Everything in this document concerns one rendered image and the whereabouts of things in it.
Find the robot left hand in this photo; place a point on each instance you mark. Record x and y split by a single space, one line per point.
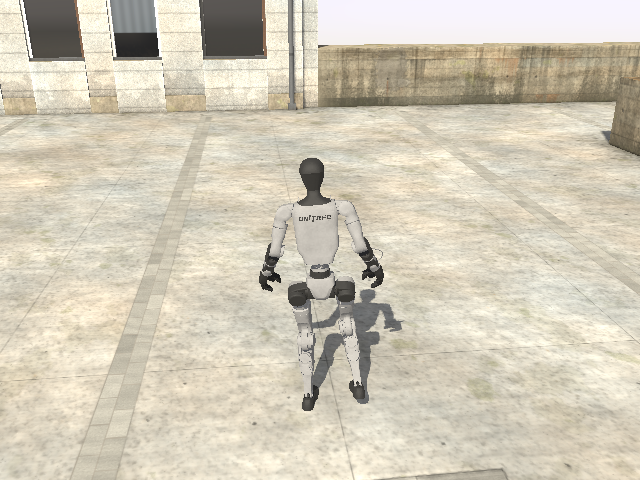
263 280

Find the robot right thigh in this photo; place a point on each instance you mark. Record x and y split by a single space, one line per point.
345 296

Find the robot left upper arm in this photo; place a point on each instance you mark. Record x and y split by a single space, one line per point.
283 214

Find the left robot shin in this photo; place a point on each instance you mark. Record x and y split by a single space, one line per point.
306 364

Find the robot right upper arm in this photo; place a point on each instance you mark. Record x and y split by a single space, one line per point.
347 209

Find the robot right hand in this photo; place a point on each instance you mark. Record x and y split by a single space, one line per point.
379 275

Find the right robot forearm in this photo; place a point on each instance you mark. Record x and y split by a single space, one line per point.
369 258

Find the left robot forearm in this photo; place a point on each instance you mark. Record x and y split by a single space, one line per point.
269 263

